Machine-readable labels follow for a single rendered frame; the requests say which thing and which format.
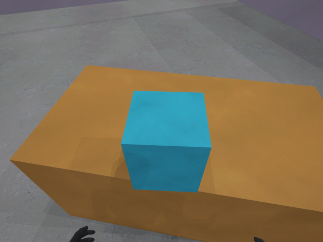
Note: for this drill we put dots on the left robot hand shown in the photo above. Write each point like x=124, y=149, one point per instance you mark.
x=82, y=232

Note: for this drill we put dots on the pedestal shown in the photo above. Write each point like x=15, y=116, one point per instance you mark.
x=263, y=177

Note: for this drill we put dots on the carton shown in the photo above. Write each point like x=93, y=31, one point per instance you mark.
x=166, y=141

